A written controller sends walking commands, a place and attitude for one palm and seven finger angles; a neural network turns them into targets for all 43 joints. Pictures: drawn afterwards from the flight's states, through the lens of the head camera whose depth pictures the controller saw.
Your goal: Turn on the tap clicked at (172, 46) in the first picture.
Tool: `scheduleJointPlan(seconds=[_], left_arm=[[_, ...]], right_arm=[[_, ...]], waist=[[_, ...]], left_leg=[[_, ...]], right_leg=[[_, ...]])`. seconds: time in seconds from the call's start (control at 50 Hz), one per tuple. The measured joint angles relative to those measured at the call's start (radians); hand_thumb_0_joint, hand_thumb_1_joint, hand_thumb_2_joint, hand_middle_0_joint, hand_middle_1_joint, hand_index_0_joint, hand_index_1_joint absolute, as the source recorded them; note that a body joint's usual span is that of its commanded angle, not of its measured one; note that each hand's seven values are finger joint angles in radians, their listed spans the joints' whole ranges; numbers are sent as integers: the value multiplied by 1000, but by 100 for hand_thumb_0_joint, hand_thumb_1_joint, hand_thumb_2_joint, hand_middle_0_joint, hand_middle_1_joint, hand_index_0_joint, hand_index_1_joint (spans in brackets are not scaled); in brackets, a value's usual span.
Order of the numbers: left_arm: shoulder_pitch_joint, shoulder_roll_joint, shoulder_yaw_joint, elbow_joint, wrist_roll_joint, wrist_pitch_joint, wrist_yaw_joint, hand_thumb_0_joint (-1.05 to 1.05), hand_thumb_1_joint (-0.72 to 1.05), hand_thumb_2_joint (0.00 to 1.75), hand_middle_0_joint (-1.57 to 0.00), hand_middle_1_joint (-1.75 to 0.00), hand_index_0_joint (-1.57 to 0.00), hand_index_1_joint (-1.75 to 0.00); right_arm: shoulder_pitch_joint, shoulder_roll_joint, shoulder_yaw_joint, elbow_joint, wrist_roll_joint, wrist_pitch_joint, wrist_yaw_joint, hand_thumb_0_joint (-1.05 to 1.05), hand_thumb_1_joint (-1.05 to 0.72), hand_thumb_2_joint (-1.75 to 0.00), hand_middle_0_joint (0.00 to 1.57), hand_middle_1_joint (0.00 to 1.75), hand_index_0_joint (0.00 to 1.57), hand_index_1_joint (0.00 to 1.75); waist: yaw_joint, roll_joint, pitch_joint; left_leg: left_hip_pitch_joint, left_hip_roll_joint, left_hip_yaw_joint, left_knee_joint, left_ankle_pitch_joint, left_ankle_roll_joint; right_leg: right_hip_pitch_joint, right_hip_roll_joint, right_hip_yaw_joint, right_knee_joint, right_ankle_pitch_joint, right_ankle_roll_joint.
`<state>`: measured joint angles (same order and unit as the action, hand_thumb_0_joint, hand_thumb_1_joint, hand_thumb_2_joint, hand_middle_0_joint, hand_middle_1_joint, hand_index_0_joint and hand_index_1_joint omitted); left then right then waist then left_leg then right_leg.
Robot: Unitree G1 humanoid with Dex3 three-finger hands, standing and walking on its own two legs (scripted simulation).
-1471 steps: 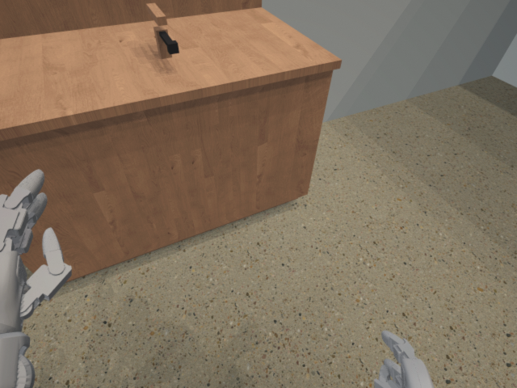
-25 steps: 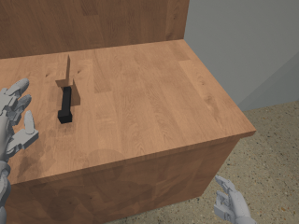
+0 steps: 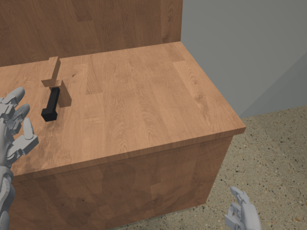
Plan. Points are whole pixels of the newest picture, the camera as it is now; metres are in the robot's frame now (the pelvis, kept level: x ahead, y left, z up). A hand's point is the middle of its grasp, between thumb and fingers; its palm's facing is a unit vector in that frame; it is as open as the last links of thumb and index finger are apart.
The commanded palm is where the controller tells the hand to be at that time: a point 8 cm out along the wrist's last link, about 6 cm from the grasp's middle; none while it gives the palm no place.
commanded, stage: turn the palm inward beside the body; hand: left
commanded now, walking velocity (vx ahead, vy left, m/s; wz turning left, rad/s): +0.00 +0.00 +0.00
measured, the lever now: (49, 114) +0.36 +0.33 +0.13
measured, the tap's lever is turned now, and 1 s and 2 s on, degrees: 0 0 0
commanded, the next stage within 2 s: reach beside the lever's end, fingers flat in 1.48 s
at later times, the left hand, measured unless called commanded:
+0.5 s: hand (26, 148) +0.21 +0.28 +0.18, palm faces +0.44 -0.87 -0.20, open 7.4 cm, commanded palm +0.16 +0.31 +0.20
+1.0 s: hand (23, 162) +0.18 +0.26 +0.18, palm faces +0.46 -0.88 -0.13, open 7.4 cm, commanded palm +0.13 +0.30 +0.19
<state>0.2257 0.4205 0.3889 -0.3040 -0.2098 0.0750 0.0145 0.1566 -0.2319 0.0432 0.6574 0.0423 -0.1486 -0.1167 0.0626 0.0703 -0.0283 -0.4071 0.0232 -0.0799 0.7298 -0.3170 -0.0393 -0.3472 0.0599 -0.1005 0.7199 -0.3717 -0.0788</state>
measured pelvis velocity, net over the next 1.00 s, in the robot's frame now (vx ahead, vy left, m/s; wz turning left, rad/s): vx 0.01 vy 0.03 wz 0.02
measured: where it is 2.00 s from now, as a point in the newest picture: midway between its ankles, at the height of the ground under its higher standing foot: outside the picture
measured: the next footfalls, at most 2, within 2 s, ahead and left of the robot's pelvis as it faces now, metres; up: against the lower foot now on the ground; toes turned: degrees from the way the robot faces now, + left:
none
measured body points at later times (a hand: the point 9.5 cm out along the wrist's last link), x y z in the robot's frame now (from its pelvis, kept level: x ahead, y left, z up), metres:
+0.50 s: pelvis +0.03 +0.03 +0.01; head +0.01 +0.00 +0.46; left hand +0.18 +0.32 +0.20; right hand +0.25 -0.18 -0.05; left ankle +0.05 +0.15 -0.71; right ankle +0.01 -0.06 -0.71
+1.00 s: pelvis +0.01 +0.03 +0.01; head -0.03 +0.01 +0.46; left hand +0.15 +0.31 +0.19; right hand +0.23 -0.17 -0.05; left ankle +0.05 +0.15 -0.71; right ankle +0.01 -0.06 -0.71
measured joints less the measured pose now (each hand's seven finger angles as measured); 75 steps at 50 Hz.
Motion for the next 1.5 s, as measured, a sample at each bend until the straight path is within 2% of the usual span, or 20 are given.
scheduleJointPlan(seconds=[0.08, 0.16, 0.28, 0.4, 0.62, 0.82, 1.1, 1.24, 1.5], left_arm=[[81, -12, 42, -58, -29, 8, 11, 1, 89, 90, -21, -30, -21, -30], [156, -40, 55, -105, -42, -1, -2, 1, 89, 90, -21, -30, -21, -30], [212, -90, 12, -152, -49, -46, -11, 2, 89, 90, -21, -30, -21, -30], [213, -110, -33, -187, -35, -32, 23, 2, 89, 90, -21, -30, -21, -30], [193, -135, -90, -244, -22, 82, 73, 2, 90, 90, -21, -30, -21, -30], [209, -153, -117, -295, -23, 141, 112, 2, 90, 90, -21, -30, -20, -30], [228, -171, -122, -317, -55, 175, 146, 2, 90, 90, -21, -30, -20, -30], [227, -173, -128, -315, -56, 188, 148, 2, 90, 90, -20, -30, -20, -30], [237, -180, -124, -307, -63, 171, 139, 2, 90, 90, -20, -30, -20, -30]], right_arm=[[38, -24, -18, 2, 2, -2, -1, 2, -90, -90, 21, 30, 20, 30], [71, -48, -35, 8, 4, -29, -2, 2, -90, -90, 20, 30, 20, 30], [79, -52, -48, 6, 5, -93, -2, 2, -90, -90, 20, 30, 20, 30], [44, -25, -26, -9, 4, -120, 1, 2, -90, -90, 20, 30, 20, 30], [-8, 21, 40, -26, 4, -106, 2, 2, -90, -90, 21, 30, 20, 30], [-9, 17, 54, -13, 4, -84, 1, 2, -90, -90, 21, 30, 20, 30], [5, -4, 38, 9, 11, -93, -11, 2, -90, -90, 21, 30, 20, 30], [5, -8, 35, 8, 13, -99, -14, 2, -90, -90, 20, 30, 20, 30], [13, -12, 29, 2, 7, -105, -8, 2, -90, -90, 20, 30, 20, 30]], waist=[[-4, -4, -19], [6, -11, -32], [21, -21, -38], [33, -25, -39], [48, -20, -35], [47, -18, -23], [35, -7, -22], [33, 2, -22], [38, 7, -33]], left_leg=[[3, -4, 9, -2, -18, -7], [18, -15, 17, -24, -24, 0], [35, -31, 18, -49, -20, 12], [44, -41, 16, -56, -12, 22], [66, -49, 12, -73, 15, 33], [80, -50, 11, -79, 29, 35], [88, -39, 0, -78, 34, 24], [94, -33, -7, -80, 30, 18], [101, -27, -12, -89, 22, 7]], right_leg=[[-2, -4, 9, 5, -20, -5], [9, -16, 17, -5, -31, 2], [28, -32, 17, -29, -31, 14], [42, -41, 15, -43, -21, 23], [73, -49, 10, -73, 10, 36], [88, -50, 9, -80, 25, 37], [99, -39, -2, -83, 29, 26], [107, -31, -8, -88, 27, 18], [112, -25, -12, -92, 14, 6]])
